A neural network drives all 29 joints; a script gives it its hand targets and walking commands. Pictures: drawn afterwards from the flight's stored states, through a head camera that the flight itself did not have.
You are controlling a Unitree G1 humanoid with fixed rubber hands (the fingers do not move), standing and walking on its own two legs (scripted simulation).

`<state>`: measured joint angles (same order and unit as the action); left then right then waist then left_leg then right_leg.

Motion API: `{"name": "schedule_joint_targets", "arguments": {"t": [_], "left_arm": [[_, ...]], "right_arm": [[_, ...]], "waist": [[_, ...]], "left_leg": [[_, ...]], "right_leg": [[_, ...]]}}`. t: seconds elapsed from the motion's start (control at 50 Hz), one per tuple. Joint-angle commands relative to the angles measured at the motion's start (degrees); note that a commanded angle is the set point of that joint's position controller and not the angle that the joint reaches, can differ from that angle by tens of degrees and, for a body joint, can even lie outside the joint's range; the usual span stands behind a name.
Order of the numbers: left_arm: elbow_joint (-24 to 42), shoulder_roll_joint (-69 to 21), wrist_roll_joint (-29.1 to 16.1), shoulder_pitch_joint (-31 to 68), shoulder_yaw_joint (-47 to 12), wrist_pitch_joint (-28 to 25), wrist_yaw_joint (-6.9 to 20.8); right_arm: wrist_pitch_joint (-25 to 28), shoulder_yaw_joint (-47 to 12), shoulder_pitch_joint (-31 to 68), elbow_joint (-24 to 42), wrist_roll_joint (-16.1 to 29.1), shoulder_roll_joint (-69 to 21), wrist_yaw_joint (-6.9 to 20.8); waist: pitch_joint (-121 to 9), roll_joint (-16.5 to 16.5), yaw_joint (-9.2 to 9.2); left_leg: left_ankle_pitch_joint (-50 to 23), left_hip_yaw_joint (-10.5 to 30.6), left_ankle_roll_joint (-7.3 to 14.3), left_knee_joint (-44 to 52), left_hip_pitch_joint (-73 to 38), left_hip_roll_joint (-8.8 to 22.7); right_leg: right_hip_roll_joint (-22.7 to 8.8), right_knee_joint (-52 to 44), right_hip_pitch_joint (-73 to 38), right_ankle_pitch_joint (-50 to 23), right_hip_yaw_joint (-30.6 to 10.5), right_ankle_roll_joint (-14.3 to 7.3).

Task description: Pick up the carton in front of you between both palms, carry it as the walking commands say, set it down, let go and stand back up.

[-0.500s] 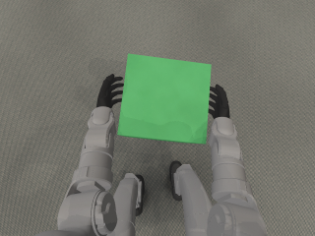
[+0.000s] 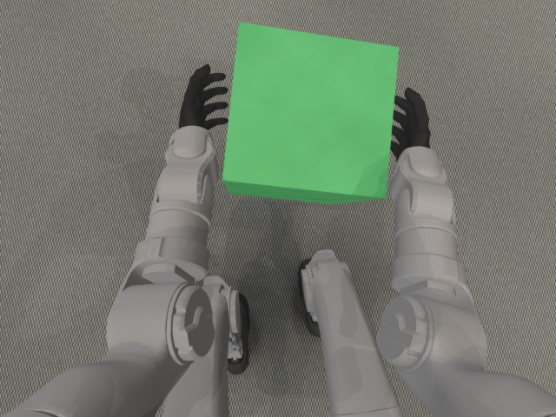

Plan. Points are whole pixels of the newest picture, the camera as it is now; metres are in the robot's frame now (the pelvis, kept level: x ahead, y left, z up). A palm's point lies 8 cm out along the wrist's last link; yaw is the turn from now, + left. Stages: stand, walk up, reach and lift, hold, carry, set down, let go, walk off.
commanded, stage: set down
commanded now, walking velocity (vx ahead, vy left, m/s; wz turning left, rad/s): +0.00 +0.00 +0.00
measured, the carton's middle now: (297, 135) +0.48 -0.10 -0.18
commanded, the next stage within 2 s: none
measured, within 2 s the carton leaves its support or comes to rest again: rests again in 0.96 s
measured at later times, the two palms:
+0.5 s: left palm (232, 121) +0.54 +0.00 -0.22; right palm (392, 155) +0.44 -0.28 -0.23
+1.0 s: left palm (250, 125) +0.57 -0.03 -0.35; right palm (385, 157) +0.46 -0.31 -0.35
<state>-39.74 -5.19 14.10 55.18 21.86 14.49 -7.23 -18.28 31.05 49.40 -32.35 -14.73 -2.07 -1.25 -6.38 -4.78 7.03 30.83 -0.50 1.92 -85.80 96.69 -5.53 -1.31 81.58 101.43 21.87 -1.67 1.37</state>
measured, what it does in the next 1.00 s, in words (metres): lowers itself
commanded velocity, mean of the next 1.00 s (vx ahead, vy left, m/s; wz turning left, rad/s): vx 0.00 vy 0.00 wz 0.00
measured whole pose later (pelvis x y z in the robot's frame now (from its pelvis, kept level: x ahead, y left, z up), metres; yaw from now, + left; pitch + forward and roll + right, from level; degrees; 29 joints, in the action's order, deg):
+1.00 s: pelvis -0.02 -0.01 -0.17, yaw +0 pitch +41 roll -1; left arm -63.9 17.6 -2.6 97.4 -3.2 16.2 -8.9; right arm -19.9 30.7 80.2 -41.2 -2.8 9.3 -4.9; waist 23.4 -3.7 14.2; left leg 39.2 -0.2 0.9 -122.6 123.9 -6.8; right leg -1.8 116.3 128.8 28.0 0.1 0.9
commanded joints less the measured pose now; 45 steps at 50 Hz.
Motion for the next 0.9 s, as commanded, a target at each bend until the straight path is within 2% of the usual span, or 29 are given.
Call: {"name": "schedule_joint_targets", "arguments": {"t": [0.0, 0.2, 0.42, 0.6, 0.8, 0.88], "left_arm": [[-1.2, -50.9, -7.6, 35.5, -29.0, -1.2, 11.9], [-5.5, -46.1, -8.7, 43.8, -26.5, 0.8, 12.4], [-10.7, -39.3, -10.3, 51.9, -24.6, 0.5, 13.4], [-12.0, -34.1, -14.0, 59.2, -27.4, 0.8, 13.2], [-13.8, -28.2, -20.3, 67.3, -32.3, 0.0, 12.8], [-11.7, -26.7, -23.2, 71.0, -35.0, -1.1, 12.1]], "right_arm": [[2.7, -31.2, 40.5, 2.7, 9.4, -45.0, 14.0], [0.4, -29.3, 49.7, 2.8, 10.8, -42.8, 12.0], [1.2, -26.5, 58.8, 3.1, 11.1, -37.4, 10.2], [1.6, -25.6, 66.4, 4.1, 13.8, -31.7, 9.7], [2.4, -23.3, 72.7, 2.4, 16.4, -24.7, 9.6], [3.0, -23.4, 74.4, 3.6, 19.0, -25.0, 9.4]], "waist": [[-61.7, -0.1, 5.13], [-62.0, 0.1, 6.29], [-59.3, -0.7, 8.61], [-60.0, -2.6, 11.06], [-55.9, -4.6, 14.86], [-59.3, -4.5, 15.61]], "left_leg": [[-17.4, 2.7, -3.4, 6.2, -19.9, -6.6], [-10.2, -0.1, -2.7, -2.2, -7.4, -7.7], [-6.5, -1.3, -2.0, -10.5, 3.3, -7.6], [-6.7, -1.5, -1.7, -17.2, 3.9, -6.8], [-7.5, -1.1, -1.6, -24.0, 3.9, -5.8], [-9.8, -1.0, -1.5, -26.1, 3.8, -5.5]], "right_leg": [[8.7, 1.7, -38.0, -22.4, 4.6, 0.4], [8.3, 7.8, -36.4, -20.3, 5.1, 1.5], [7.6, 14.4, -34.1, -20.6, 5.0, 1.8], [6.4, 20.4, -31.8, -22.4, 5.7, 1.9], [4.8, 26.9, -29.7, -26.0, 6.0, 1.7], [4.3, 29.7, -34.1, -32.1, 5.7, 1.4]]}}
